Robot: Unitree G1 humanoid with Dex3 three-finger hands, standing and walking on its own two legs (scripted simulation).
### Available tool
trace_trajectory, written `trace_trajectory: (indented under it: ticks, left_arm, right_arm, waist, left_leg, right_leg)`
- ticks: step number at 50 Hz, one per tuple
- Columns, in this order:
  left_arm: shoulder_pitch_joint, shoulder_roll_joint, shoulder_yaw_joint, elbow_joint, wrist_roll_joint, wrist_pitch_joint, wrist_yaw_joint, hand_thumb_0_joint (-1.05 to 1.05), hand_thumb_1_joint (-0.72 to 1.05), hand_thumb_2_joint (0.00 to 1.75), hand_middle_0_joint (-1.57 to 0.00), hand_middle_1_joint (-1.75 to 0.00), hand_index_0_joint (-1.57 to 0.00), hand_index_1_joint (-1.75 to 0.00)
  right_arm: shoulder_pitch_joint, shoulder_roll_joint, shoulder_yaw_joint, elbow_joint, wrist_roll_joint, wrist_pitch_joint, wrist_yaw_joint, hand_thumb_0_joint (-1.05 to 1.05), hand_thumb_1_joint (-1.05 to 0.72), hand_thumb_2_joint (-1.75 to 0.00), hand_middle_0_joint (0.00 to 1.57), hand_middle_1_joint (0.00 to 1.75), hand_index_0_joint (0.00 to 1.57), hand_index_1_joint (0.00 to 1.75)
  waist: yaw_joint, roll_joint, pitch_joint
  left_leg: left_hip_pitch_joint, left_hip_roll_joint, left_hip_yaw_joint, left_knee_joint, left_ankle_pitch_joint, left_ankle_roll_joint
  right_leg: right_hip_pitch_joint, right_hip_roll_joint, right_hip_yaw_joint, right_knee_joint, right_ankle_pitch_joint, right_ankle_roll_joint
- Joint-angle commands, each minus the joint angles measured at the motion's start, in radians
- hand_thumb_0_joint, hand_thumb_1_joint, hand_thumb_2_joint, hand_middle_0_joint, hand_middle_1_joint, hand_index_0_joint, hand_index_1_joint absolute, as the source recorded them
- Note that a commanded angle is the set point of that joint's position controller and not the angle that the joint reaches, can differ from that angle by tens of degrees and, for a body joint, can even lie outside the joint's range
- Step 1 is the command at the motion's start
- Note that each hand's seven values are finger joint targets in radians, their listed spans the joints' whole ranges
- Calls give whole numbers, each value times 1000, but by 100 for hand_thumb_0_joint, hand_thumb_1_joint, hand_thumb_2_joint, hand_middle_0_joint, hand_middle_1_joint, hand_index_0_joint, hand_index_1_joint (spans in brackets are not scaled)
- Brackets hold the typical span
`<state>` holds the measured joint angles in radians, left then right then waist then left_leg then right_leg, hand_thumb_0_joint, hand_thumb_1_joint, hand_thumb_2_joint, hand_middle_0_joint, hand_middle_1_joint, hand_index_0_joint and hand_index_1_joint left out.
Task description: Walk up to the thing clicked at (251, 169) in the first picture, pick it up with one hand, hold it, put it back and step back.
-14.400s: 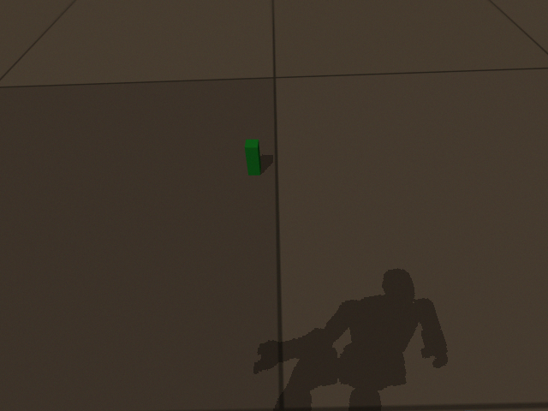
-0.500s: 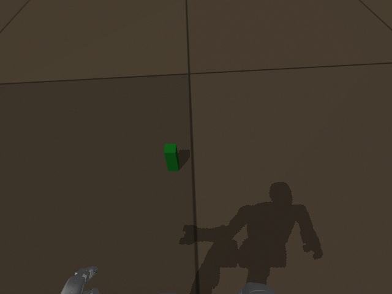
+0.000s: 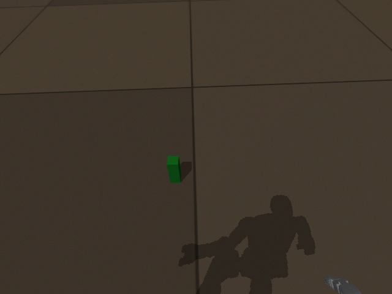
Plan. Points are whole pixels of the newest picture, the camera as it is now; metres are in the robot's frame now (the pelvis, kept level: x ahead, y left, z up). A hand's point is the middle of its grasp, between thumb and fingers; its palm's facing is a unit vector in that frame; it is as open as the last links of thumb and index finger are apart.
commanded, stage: stand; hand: left
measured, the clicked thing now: (174, 169) +0.84 +0.20 -0.68
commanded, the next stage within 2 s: walk up in 0.88 s
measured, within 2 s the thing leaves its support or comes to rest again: neither
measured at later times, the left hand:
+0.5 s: hand out of the picture +0.07 +0.23 -0.15, palm faces -0.03 -0.94 -0.35, open 7.4 cm
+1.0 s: hand out of the picture +0.07 +0.24 -0.15, palm faces +0.02 -0.94 -0.33, open 7.3 cm
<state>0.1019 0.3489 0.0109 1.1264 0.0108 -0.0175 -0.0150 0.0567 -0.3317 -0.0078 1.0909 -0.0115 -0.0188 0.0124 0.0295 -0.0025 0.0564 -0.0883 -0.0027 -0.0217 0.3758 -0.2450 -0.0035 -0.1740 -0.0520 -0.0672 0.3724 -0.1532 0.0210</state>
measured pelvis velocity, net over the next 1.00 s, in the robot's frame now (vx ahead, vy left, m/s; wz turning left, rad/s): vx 0.01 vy -0.02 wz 0.02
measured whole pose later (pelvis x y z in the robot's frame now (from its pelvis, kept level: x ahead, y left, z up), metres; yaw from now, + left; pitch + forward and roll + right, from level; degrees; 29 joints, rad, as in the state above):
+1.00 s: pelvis +0.01 -0.02 +0.00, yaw +1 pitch -1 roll +0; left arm 0.16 0.36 0.06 1.07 0.04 -0.04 -0.05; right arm 0.21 -0.38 -0.04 1.08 -0.04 -0.01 0.04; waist 0.01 0.01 0.02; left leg -0.22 0.03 0.00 0.66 -0.47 0.03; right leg -0.18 -0.02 -0.09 0.39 -0.26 -0.05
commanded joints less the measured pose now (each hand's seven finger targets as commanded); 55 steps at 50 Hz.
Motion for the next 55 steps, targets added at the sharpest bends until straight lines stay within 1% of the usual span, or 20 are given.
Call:
trace_trajectory:
  ticks: [1,6,9,16,24,26,30,35,37,43,44,45,46,47,48,49,50,51,52,55]
  left_arm:
    - [-56,205,33,-59,-3,-30,18,0,90,90,-20,-30,-20,-30]
    - [-40,201,26,-44,-1,-32,20,0,90,90,-20,-30,-20,-30]
    - [-46,209,26,-45,0,-32,21,0,90,90,-20,-30,-20,-30]
    - [-49,223,27,-45,-2,-30,20,0,90,90,-20,-30,-20,-30]
    - [-47,226,25,-44,0,-26,20,0,90,90,-20,-30,-20,-30]
    - [-52,232,27,-46,-2,-27,18,0,90,90,-20,-30,-20,-30]
    - [-48,226,26,-49,-4,-29,19,0,90,90,-20,-30,-20,-30]
    - [-51,230,25,-48,-6,-25,18,0,90,90,-20,-30,-20,-30]
    - [-48,232,25,-46,-3,-21,18,0,90,90,-20,-30,-20,-30]
    - [-45,226,23,-49,-3,-22,15,0,90,90,-20,-30,-20,-30]
    - [36,283,93,-95,15,-30,-8,0,90,90,-20,-30,-20,-30]
    - [84,300,106,-79,23,-29,-14,0,90,90,-20,-30,-20,-30]
    - [104,314,118,-78,29,-29,-17,0,90,90,-20,-30,-20,-30]
    - [111,343,132,-93,31,-30,-17,0,90,90,-20,-30,-20,-30]
    - [112,358,143,-118,31,-37,-15,0,90,90,-20,-30,-20,-30]
    - [107,349,144,-133,31,-41,-15,0,90,90,-20,-30,-20,-30]
    - [124,333,141,-136,29,-43,-16,0,90,90,-20,-30,-20,-30]
    - [113,331,140,-144,33,-44,-15,0,90,90,-20,-30,-20,-30]
    - [94,322,138,-158,32,-41,-20,0,90,90,-20,-30,-20,-30]
    - [-10,330,135,-224,34,-34,-35,0,90,90,-20,-30,-20,-30]
  right_arm:
    - [-15,-221,-49,-39,2,-19,-14,0,-90,-90,20,30,20,30]
    - [-28,-214,-46,-35,6,-19,-13,0,-90,-90,20,30,20,30]
    - [-20,-219,-44,-29,5,-16,-12,0,-90,-90,20,30,20,30]
    - [-9,-212,-38,-18,2,-14,-10,0,-90,-90,20,30,20,30]
    - [17,-214,-36,-10,2,-7,-7,0,-90,-90,20,30,20,30]
    - [34,-217,-34,-6,2,-9,-7,0,-90,-90,20,30,20,30]
    - [34,-221,-34,-7,-1,-9,-9,0,-90,-90,20,30,20,30]
    - [45,-220,-31,-3,0,-8,-11,0,-90,-90,20,30,20,30]
    - [52,-216,-30,-3,-1,-5,-11,0,-90,-90,20,30,20,30]
    - [48,-225,-29,-8,-1,-10,-12,0,-90,-90,20,30,20,30]
    - [122,-298,-76,-60,-14,-25,7,0,-90,-90,20,30,20,30]
    - [125,-301,-83,-62,-24,-23,15,0,-90,-90,20,30,20,30]
    - [86,-287,-83,-78,-29,-16,19,0,-90,-90,20,30,20,30]
    - [50,-255,-80,-103,-31,-13,22,0,-90,-90,20,30,20,30]
    - [40,-249,-86,-121,-37,-14,21,0,-90,-90,20,30,20,30]
    - [42,-253,-92,-128,-31,-22,24,0,-90,-90,20,30,20,30]
    - [43,-267,-99,-135,-29,-32,29,0,-90,-90,20,30,20,30]
    - [60,-262,-103,-137,-27,-38,34,0,-90,-90,20,30,20,30]
    - [95,-259,-109,-133,-28,-38,42,0,-90,-90,20,30,20,30]
    - [214,-248,-126,-124,-28,-31,54,0,-90,-90,20,30,20,30]
  waist:
    - [-26,11,-103]
    - [-21,0,-112]
    - [-25,6,-99]
    - [-19,-5,-94]
    - [-19,-30,-52]
    - [-26,-17,-65]
    - [-22,-5,-88]
    - [-24,-6,-69]
    - [-23,-14,-43]
    - [-20,8,-68]
    - [-14,-3,-172]
    - [10,-11,-106]
    - [32,-59,-23]
    - [50,-165,17]
    - [59,-150,62]
    - [55,-109,87]
    - [54,-81,69]
    - [37,-99,34]
    - [24,-97,-4]
    - [-54,-177,-23]
  left_leg:
    - [-30,131,-86,-106,223,22]
    - [1,134,-77,-110,265,20]
    - [-21,127,-69,-123,203,14]
    - [-39,127,-71,-133,157,9]
    - [-77,118,-66,-122,70,13]
    - [-58,118,-64,-120,77,13]
    - [-61,124,-66,-117,113,10]
    - [-68,128,-64,-117,98,11]
    - [-88,121,-62,-121,56,10]
    - [-63,134,-68,-126,109,11]
    - [-83,87,-59,-15,-309,80]
    - [-236,78,-58,34,-474,90]
    - [-405,34,5,132,-472,68]
    - [-456,14,75,353,-323,48]
    - [-522,71,7,441,-264,38]
    - [-546,112,-33,421,-227,39]
    - [-521,115,-41,417,-221,42]
    - [-483,123,-37,383,-239,44]
    - [-418,102,-11,366,-252,34]
    - [-169,79,56,271,-164,30]
  right_leg:
    - [104,-94,106,-51,152,-38]
    - [112,-100,103,-59,200,-39]
    - [108,-99,109,-76,152,-37]
    - [108,-100,116,-82,101,-41]
    - [76,-98,137,-127,-41,-38]
    - [66,-102,148,-125,-28,-41]
    - [100,-97,133,-100,78,-42]
    - [88,-94,136,-102,32,-44]
    - [62,-91,141,-121,-51,-42]
    - [71,-85,130,-93,29,-45]
    - [157,-29,113,-22,-390,-79]
    - [155,-65,178,-35,-574,-102]
    - [187,-124,269,-118,-684,-123]
    - [150,-273,416,-250,-737,-189]
    - [139,-352,481,-279,-663,-252]
    - [158,-361,472,-256,-530,-283]
    - [162,-324,427,-247,-464,-274]
    - [163,-295,371,-240,-432,-261]
    - [149,-249,311,-225,-438,-235]
    - [-94,-191,197,-200,-472,-193]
